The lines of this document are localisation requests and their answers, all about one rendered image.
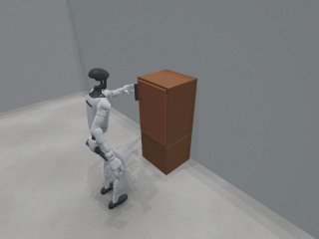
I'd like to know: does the right robot upper arm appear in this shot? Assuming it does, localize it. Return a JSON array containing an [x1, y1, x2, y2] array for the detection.
[[90, 99, 111, 136]]

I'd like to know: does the left robot upper arm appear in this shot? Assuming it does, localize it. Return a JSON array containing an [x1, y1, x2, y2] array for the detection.
[[102, 90, 113, 99]]

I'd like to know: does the right robot foot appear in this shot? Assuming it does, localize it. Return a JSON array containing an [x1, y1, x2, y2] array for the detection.
[[108, 194, 128, 210]]

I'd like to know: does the handle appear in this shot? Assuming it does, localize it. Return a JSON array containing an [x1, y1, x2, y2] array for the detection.
[[134, 83, 141, 101]]

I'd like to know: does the robot left forearm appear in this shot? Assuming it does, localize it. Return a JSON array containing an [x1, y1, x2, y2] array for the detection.
[[111, 88, 124, 98]]

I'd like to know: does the robot right forearm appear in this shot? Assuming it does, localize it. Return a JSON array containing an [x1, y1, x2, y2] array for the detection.
[[94, 128, 115, 161]]

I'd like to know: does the right robot hand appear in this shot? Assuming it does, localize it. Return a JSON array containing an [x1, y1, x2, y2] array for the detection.
[[109, 157, 126, 178]]

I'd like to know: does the left robot hand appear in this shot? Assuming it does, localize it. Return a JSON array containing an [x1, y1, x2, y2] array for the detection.
[[123, 84, 135, 95]]

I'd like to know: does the cupboard door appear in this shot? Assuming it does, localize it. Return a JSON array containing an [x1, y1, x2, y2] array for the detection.
[[138, 80, 166, 145]]

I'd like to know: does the humanoid robot torso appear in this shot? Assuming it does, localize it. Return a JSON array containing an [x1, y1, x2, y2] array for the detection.
[[86, 94, 111, 155]]

